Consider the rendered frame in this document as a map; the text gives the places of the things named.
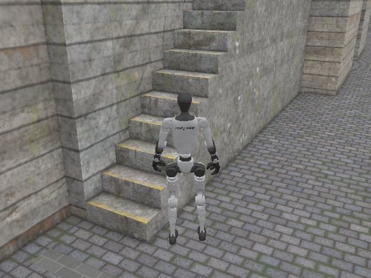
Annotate stairs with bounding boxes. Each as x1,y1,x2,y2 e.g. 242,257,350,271
86,0,312,243

